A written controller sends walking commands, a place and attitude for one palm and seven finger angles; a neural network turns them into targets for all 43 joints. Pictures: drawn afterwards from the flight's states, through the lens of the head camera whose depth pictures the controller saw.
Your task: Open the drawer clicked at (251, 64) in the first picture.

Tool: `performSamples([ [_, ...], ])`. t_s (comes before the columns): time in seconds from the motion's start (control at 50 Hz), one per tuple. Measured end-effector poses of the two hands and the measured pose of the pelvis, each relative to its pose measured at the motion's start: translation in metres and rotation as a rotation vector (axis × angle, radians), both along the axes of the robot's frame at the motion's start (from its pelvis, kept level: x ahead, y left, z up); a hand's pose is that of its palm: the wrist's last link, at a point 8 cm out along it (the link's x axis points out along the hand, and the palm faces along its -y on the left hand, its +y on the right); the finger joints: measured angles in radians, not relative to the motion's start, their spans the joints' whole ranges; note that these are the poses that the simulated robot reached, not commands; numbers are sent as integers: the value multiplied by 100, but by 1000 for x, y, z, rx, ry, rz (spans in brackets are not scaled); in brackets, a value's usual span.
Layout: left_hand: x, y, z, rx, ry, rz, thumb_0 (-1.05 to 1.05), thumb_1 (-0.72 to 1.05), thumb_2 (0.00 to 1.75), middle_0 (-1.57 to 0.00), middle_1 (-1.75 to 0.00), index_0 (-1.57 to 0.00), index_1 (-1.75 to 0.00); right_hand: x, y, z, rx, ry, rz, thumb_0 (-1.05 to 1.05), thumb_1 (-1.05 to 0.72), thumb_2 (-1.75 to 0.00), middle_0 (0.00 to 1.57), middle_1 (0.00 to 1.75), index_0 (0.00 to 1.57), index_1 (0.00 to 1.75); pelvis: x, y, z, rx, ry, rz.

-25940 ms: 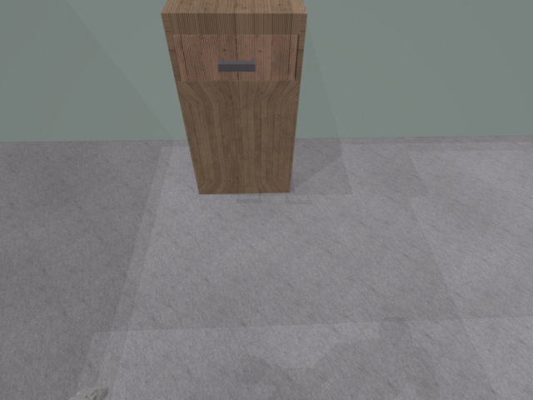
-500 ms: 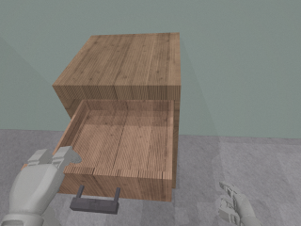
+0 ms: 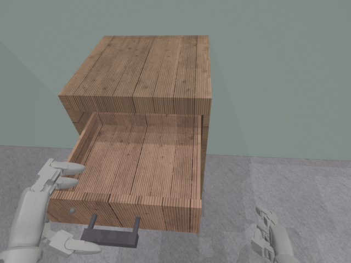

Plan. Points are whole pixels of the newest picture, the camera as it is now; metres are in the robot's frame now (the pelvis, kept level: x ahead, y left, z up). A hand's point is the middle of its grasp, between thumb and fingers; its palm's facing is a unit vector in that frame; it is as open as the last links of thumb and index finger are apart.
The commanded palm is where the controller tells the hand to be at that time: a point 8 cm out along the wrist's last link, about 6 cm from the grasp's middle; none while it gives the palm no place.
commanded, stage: draw the hand back to the body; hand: left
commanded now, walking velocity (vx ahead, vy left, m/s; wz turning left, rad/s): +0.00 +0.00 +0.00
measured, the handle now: (112, 228) +0.20 +0.19 -0.06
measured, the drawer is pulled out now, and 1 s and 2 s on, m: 0.30 0.30 0.30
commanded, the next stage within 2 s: step back with the hand held close in 0.86 s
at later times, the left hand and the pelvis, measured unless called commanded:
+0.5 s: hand (62, 189) +0.19 +0.22 +0.16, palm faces +0.37 -0.83 -0.41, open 10.0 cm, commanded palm +0.14 +0.27 +0.18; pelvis +0.02 -0.01 +0.01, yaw +0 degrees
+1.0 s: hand (68, 191) +0.19 +0.21 +0.16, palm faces +0.39 -0.82 -0.42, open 7.4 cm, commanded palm +0.14 +0.25 +0.18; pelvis +0.01 -0.03 +0.01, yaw +1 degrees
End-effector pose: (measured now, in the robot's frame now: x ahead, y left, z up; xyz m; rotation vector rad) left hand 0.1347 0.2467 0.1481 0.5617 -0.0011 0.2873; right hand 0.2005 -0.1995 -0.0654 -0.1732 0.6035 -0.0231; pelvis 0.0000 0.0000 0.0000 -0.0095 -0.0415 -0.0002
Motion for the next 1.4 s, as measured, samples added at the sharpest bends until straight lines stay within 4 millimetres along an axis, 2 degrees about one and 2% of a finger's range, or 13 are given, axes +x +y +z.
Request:
performSamples([
  [0.08, 6, -2, 8, -140, -120, 3, -1, -36, 36, -31, -111, -31, -112, -8, 2, 2, -18, -6, 5, 1, -91, -89, 20, 30, 20, 30, 6, -3, 2, 0, -12, 8],
  [0.18, 16, 5, 19, -140, -169, 1, -1, -22, 42, -30, -102, -29, -103, -11, -2, -2, -21, 18, 2, 1, -91, -89, 20, 30, 20, 30, 10, -5, 4, 0, -14, 7],
  [0.28, 21, 10, 20, -124, -143, 8, -1, -6, 49, -28, -91, -28, -92, -9, -11, -4, -25, 37, -16, 1, -91, -89, 20, 30, 20, 30, 12, -6, 5, 1, -3, 3],
  [0.42, 18, 10, 24, -97, -120, 22, -1, 18, 60, -26, -76, -26, -77, 0, -24, -3, -34, 33, -34, 1, -91, -89, 20, 30, 20, 30, 16, -9, 6, 3, 4, 6],
  [0.58, 15, 14, 29, -81, -135, 75, 0, 46, 72, -24, -58, -24, -59, 10, -28, -2, -23, 25, -30, 1, -91, -89, 20, 30, 20, 30, 15, -16, 7, 6, -1, 10],
  [0.8, 13, 3, 28, -97, -135, 76, 1, 79, 86, -22, -36, -22, -37, 8, -31, -3, -9, 25, -18, 1, -91, -89, 20, 30, 20, 30, 13, -25, 7, 8, -9, 12],
  [0.98, 11, -2, 29, -87, -131, 75, 1, 88, 90, -21, -31, -21, -32, 0, -40, -7, -7, 43, -33, 1, -91, -89, 20, 30, 20, 30, 10, -31, 7, 10, -13, 11],
  [1.1, 16, 3, 36, -17, -147, 44, 1, 89, 90, -21, -30, -21, -31, -9, -49, -8, -26, 85, -52, 1, -91, -89, 20, 30, 20, 30, 4, -31, 6, -4, 37, 11],
  [1.26, 20, 2, 26, -2, -72, -58, 1, 89, 90, -21, -30, -21, -31, -29, -62, -6, -69, 133, -143, 1, -91, -89, 20, 30, 20, 30, -7, -19, 5, 3, 78, -10],
  [1.4, 7, 19, 28, 24, -95, -79, 1, 89, 90, -22, -30, -22, -31, -46, -53, 0, -90, 128, -172, 1, -91, -89, 20, 30, 20, 30, -23, -7, 2, -1, 83, -5],
])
